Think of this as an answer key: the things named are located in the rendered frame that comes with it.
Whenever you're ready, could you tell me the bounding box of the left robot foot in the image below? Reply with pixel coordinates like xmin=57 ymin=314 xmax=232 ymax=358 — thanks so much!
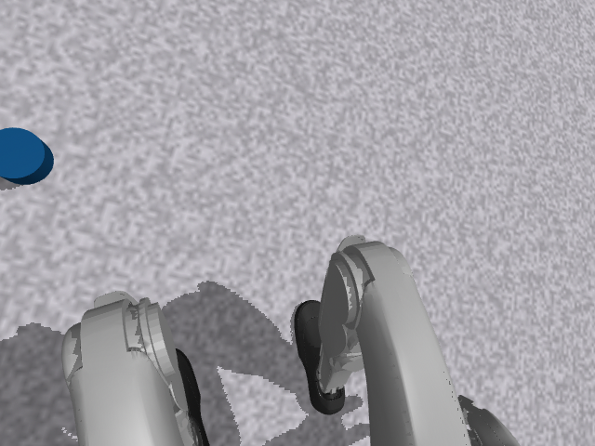
xmin=176 ymin=348 xmax=210 ymax=446

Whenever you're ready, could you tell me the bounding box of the right robot foot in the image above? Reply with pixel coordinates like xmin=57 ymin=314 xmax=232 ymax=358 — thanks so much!
xmin=294 ymin=300 xmax=345 ymax=414

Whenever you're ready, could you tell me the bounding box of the tin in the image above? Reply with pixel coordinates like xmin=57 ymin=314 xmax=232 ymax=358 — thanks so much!
xmin=0 ymin=127 xmax=54 ymax=185

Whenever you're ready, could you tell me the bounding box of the right robot hand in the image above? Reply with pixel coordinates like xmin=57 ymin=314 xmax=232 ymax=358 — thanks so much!
xmin=458 ymin=395 xmax=521 ymax=446

